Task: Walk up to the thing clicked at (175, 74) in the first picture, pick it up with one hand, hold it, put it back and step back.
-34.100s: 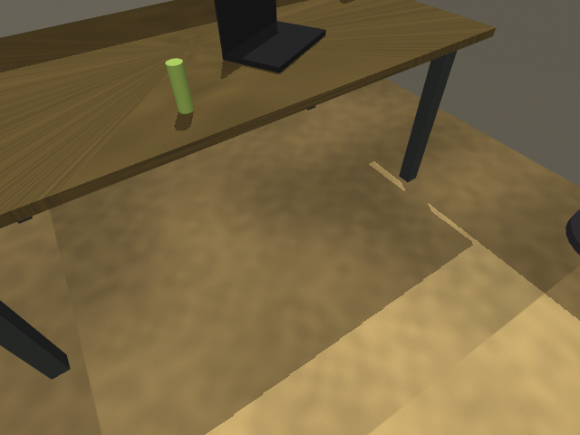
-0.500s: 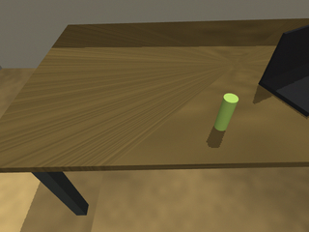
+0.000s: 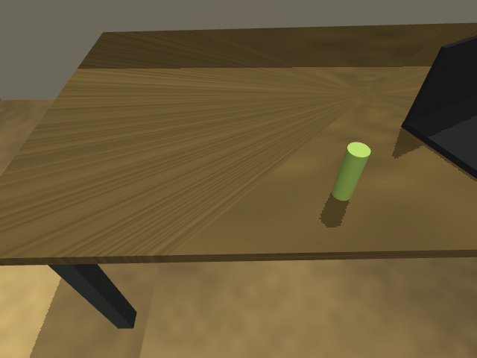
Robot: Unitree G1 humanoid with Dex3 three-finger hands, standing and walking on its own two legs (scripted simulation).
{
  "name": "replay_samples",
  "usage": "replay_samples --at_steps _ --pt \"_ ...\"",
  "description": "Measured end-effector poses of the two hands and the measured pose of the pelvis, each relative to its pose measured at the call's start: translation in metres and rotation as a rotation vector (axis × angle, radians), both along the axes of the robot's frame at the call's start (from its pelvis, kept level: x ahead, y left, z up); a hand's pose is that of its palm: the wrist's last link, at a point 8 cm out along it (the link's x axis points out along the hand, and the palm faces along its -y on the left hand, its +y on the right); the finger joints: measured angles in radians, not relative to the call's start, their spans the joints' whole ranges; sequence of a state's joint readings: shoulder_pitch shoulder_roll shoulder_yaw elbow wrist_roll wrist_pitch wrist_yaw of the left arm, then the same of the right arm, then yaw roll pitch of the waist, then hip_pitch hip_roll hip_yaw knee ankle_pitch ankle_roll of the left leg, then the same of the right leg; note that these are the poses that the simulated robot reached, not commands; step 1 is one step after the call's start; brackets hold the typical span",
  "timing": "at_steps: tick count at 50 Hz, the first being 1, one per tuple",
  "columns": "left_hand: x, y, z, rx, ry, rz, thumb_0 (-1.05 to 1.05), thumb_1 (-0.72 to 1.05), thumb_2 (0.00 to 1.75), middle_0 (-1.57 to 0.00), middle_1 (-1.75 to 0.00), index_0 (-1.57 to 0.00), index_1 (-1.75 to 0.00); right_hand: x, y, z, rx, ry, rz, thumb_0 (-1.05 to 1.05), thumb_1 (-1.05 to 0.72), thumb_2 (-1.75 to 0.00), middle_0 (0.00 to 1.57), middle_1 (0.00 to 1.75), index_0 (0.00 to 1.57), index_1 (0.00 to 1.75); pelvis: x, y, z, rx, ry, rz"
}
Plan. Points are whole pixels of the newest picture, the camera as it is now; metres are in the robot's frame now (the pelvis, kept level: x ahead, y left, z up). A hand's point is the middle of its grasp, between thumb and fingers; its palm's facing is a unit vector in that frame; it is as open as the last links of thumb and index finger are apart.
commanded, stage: stand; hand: right
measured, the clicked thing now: (349, 173) +0.47 -0.22 +0.02
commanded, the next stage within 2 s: step back in 0.48 s
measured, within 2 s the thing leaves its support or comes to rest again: neither
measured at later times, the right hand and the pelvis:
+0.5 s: hand out of the picture +0.08 -0.25 -0.16, palm faces -0.02 +0.94 -0.33, open 7.3 cm; pelvis +0.00 +0.00 +0.00, yaw +0 degrees
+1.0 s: hand out of the picture -0.03 -0.24 -0.16, palm faces -0.01 +0.90 -0.43, open 7.3 cm; pelvis -0.09 +0.04 -0.02, yaw -1 degrees
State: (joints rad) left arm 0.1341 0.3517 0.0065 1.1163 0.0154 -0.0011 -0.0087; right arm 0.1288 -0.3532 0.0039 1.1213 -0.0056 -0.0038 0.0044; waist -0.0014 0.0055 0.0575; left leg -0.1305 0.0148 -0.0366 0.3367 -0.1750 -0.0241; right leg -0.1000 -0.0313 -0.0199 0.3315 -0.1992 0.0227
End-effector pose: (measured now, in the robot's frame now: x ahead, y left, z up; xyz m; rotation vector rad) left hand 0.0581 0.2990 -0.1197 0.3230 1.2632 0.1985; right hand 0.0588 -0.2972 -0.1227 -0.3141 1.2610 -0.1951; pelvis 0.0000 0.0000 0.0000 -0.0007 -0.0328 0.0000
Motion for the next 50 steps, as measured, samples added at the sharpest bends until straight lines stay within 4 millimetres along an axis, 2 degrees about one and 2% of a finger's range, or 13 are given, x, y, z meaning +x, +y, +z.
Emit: replay_samples --at_steps 14,25,34,39,44,47,50 --pt "0.011 0.0 0.002 0.003 -0.023 -0.004 0.01 0.9 0.9 -0.2 -0.3 -0.2 -0.3 0.015 0.002 0.001 0.003 -0.035 0.01 0.01 -0.91 -0.9 0.2 0.3 0.21 0.3 0.003 0.001 0.0 0.001 -0.003 -0.002" --pt "0.009 0.0 0.001 0.0 -0.017 0.004 0.01 0.9 0.9 -0.2 -0.3 -0.2 -0.3 0.014 0.001 0.001 0.004 -0.028 0.003 0.01 -0.91 -0.9 0.2 0.3 0.21 0.3 0.004 0.0 0.0 0.001 0.002 -0.003" --pt "0.01 0.018 -0.005 0.044 -0.059 0.001 0.01 0.9 0.9 -0.2 -0.3 -0.2 -0.3 0.006 -0.015 -0.006 -0.032 -0.043 -0.014 0.01 -0.91 -0.9 0.2 0.3 0.21 0.3 -0.028 0.003 -0.016 -0.008 0.002 0.002" --pt "0.011 0.032 -0.011 0.053 -0.095 -0.047 0.01 0.9 0.9 -0.2 -0.3 -0.2 -0.3 -0.011 -0.012 -0.005 -0.063 -0.053 -0.017 0.01 -0.91 -0.9 0.2 0.3 0.21 0.3 -0.047 0.018 -0.024 0.006 0.0 0.003" --pt "0.02 0.05 -0.026 0.047 -0.151 -0.065 0.01 0.9 0.9 -0.2 -0.3 -0.2 -0.3 -0.052 0.003 -0.006 -0.105 -0.02 -0.005 0.01 -0.91 -0.9 0.2 0.3 0.21 0.3 -0.066 0.035 -0.036 0.007 0.005 0.003" --pt "0.014 0.049 -0.026 0.043 -0.146 -0.071 0.01 0.91 0.9 -0.2 -0.3 -0.2 -0.3 -0.079 0.013 -0.001 -0.098 0.023 -0.017 0.01 -0.91 -0.9 0.2 0.3 0.21 0.3 -0.077 0.036 -0.03 -0.006 0.005 -0.001" --pt "-0.002 0.045 -0.023 0.028 -0.118 -0.087 0.01 0.91 0.9 -0.2 -0.3 -0.2 -0.3 -0.098 0.018 0.003 -0.097 0.03 -0.034 0.01 -0.91 -0.9 0.2 0.3 0.21 0.3 -0.087 0.037 -0.023 -0.011 0.014 -0.019"
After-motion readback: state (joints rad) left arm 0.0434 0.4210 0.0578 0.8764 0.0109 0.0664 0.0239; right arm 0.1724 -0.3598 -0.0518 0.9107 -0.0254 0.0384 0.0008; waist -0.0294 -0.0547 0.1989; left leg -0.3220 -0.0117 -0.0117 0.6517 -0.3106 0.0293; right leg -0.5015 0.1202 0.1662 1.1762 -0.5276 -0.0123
